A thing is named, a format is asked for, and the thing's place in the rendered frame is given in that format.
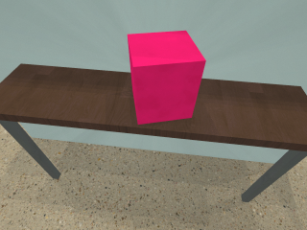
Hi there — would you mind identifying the carton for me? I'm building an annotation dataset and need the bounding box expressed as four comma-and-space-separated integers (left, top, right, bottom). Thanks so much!
127, 31, 206, 125

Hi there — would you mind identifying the table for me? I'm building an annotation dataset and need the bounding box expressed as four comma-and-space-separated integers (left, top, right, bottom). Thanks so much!
0, 63, 307, 202

